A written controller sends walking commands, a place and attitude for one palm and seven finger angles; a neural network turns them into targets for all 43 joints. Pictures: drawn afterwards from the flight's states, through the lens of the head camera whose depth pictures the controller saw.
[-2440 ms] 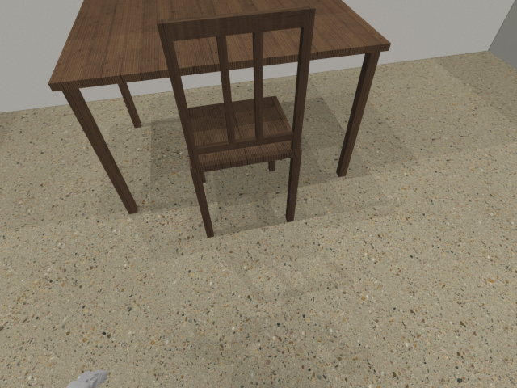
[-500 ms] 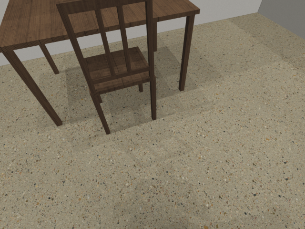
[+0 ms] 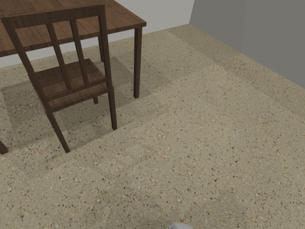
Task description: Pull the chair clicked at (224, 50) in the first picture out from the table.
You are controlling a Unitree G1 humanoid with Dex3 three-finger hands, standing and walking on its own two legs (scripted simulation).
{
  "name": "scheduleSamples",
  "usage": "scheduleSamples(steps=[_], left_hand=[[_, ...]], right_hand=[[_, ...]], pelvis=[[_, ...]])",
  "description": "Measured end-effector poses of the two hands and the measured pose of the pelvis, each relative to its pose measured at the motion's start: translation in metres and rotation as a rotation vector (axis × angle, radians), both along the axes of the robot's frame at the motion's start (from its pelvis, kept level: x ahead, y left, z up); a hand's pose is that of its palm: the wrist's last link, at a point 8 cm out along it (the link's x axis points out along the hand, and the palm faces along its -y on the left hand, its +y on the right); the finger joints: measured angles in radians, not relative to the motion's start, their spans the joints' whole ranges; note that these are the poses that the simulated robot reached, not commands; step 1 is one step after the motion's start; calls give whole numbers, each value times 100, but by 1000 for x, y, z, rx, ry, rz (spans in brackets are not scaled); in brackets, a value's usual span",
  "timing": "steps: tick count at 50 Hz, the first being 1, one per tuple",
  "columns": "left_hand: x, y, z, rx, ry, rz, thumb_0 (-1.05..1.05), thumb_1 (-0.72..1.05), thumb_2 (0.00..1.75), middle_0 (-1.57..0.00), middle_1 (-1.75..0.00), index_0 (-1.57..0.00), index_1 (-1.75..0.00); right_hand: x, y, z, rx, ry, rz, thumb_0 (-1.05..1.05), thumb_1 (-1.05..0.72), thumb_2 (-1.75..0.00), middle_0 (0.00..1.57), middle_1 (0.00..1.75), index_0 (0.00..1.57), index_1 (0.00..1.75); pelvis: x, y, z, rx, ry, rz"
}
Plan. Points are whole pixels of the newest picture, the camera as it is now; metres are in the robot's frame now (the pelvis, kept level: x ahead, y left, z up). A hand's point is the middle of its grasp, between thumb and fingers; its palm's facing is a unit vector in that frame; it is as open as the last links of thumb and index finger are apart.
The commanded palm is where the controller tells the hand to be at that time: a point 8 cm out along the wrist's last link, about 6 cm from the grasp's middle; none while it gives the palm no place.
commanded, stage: walk to a spot facing it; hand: left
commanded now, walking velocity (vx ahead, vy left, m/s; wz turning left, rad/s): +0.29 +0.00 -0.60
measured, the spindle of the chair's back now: (60, 60) +0.81 +0.52 -0.06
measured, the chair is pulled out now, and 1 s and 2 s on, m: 0.00 0.00 0.00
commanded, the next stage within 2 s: turn to face it in 1.06 s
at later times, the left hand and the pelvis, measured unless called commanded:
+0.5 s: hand (149, 180) +0.32 +0.03 -0.18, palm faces -0.39 -0.91 -0.18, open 7.4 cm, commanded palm none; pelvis +0.12 -0.09 -0.02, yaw -19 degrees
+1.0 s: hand (143, 159) +0.40 +0.06 -0.19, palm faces -0.37 -0.92 -0.13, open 7.4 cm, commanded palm none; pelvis +0.34 -0.11 +0.00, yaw -27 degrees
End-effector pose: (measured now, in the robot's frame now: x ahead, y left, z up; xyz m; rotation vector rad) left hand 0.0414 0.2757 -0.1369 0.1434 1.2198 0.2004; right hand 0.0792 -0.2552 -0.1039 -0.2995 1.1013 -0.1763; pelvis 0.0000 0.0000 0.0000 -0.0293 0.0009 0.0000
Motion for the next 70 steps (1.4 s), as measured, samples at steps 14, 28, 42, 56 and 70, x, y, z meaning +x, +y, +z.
scheduleSamples(steps=[14,28,42,56,70], left_hand=[[167,-87,-7,-62,-22,-357,1,91,90,-19,-30,-19,-30],[285,-204,-8,-61,-98,-509,1,90,89,-20,-30,-20,-30],[313,-149,-37,-34,130,-375,0,91,89,-20,-30,-20,-30],[439,-212,-19,-79,194,-493,1,91,90,-19,-30,-20,-30],[610,-360,-20,-49,-104,-644,1,92,90,-19,-30,-20,-30]], right_hand=[[-156,8,-20,88,353,-401,0,-90,-90,20,30,20,30],[-63,-52,-42,160,292,-545,1,-91,-90,20,29,20,30],[178,-91,-27,77,-60,-410,0,-91,-90,20,29,20,30],[157,-57,-20,146,228,-659,0,-92,-90,20,29,20,30],[169,-66,-60,365,484,-781,1,-90,-90,20,30,20,30]], pelvis=[[56,-28,-7,8,-3,-225],[143,-100,-13,7,-10,-341],[273,-101,-20,-16,-25,-403],[374,-131,2,2,-11,-527],[444,-222,-28,8,-26,-498]])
